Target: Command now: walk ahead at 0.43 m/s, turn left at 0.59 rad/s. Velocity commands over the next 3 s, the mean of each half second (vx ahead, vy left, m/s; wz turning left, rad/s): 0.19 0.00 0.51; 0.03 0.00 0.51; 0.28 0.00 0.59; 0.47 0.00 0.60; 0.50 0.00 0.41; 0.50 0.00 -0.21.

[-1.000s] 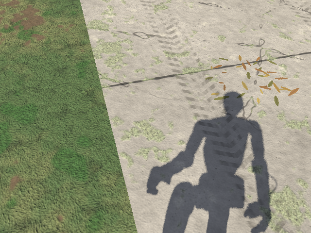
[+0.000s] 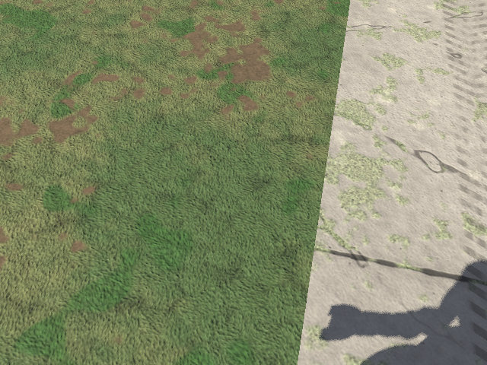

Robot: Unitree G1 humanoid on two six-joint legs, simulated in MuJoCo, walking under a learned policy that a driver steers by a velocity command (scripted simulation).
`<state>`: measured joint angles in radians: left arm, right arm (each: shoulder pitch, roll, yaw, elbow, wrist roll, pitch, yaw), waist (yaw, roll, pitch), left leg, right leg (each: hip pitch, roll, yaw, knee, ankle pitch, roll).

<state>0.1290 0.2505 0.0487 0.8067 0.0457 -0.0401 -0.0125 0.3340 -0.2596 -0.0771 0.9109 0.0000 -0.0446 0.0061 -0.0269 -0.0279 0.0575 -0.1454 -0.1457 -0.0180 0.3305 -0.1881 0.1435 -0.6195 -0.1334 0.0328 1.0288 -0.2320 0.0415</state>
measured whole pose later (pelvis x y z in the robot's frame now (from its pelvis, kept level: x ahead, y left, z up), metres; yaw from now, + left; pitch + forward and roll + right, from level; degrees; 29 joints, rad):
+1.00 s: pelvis +0.16 -0.02 +0.00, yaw +31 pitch +1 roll -1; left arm 0.18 0.29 0.06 0.76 0.01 0.06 0.02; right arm 0.26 -0.29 -0.06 0.75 -0.01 0.03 0.00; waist -0.02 -0.02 0.04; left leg -0.25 -0.10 -0.15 0.43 -0.19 0.07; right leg -0.44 0.01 0.03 0.89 -0.40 0.04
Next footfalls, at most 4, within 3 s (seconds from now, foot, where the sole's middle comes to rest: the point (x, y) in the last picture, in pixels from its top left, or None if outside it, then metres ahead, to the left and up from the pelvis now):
0.26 right None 0.31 -0.11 -0.78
0.68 left None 0.17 0.07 -0.78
1.16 right None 0.26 -0.10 -0.78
1.64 left None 0.31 0.27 -0.78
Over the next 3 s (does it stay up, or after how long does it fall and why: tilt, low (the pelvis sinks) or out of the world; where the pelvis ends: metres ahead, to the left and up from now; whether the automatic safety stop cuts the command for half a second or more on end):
stays up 0.53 0.79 0.00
